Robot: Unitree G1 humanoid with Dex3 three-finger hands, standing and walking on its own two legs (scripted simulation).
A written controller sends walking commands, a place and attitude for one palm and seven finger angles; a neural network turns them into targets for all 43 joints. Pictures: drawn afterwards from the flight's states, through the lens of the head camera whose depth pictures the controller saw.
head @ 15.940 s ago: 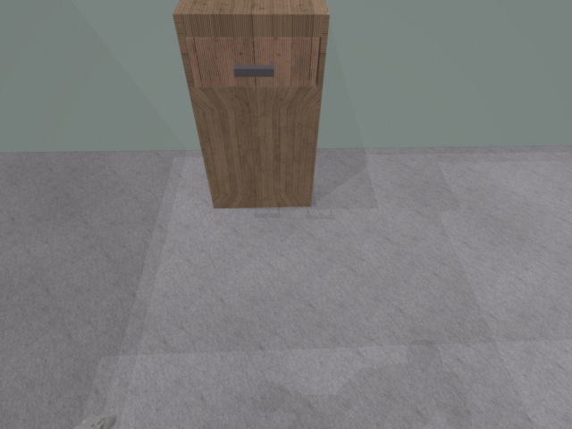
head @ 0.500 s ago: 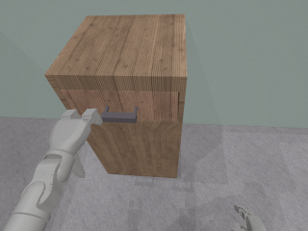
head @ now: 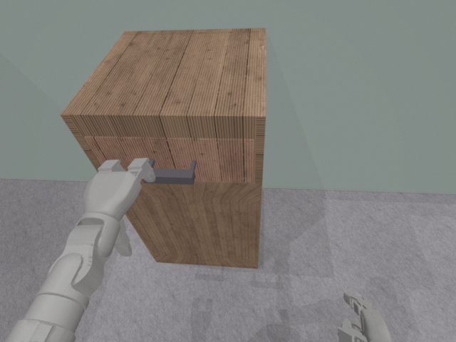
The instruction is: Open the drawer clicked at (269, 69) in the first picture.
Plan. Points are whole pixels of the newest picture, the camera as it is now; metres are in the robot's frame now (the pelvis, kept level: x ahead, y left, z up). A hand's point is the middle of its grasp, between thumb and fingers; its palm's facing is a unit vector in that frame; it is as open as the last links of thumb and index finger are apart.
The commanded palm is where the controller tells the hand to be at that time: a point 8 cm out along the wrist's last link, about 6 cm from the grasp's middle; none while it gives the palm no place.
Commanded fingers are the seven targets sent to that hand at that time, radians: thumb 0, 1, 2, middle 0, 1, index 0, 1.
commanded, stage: move the hooked fingers above the handle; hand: left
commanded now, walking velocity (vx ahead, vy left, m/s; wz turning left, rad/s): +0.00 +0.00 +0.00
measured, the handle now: (170, 169) +0.51 +0.22 -0.05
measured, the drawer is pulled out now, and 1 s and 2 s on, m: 0.00 0.00 0.00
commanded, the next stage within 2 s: lower the fingers behind the handle in 1.90 s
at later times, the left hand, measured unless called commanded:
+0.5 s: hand (143, 190) +0.37 +0.23 +0.03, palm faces -0.02 -0.06 -1.00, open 13.8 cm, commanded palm +0.36 +0.23 +0.10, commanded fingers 0.00 -0.50 0.30 -0.30 -1.20 -0.30 -1.20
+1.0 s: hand (156, 179) +0.42 +0.22 +0.01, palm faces -0.04 -0.03 -1.00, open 13.8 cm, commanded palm +0.41 +0.22 +0.07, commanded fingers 0.00 -0.50 0.30 -0.30 -1.20 -0.30 -1.20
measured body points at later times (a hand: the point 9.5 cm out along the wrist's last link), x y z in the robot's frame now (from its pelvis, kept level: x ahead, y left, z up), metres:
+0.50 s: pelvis +0.01 +0.00 -0.01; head +0.05 -0.02 +0.44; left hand +0.37 +0.23 +0.09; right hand +0.14 -0.25 -0.14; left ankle +0.01 +0.12 -0.73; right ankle -0.02 -0.09 -0.73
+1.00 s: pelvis +0.00 +0.02 -0.01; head +0.06 +0.00 +0.43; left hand +0.42 +0.22 +0.07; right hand +0.08 -0.25 -0.15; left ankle +0.01 +0.12 -0.73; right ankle -0.02 -0.09 -0.73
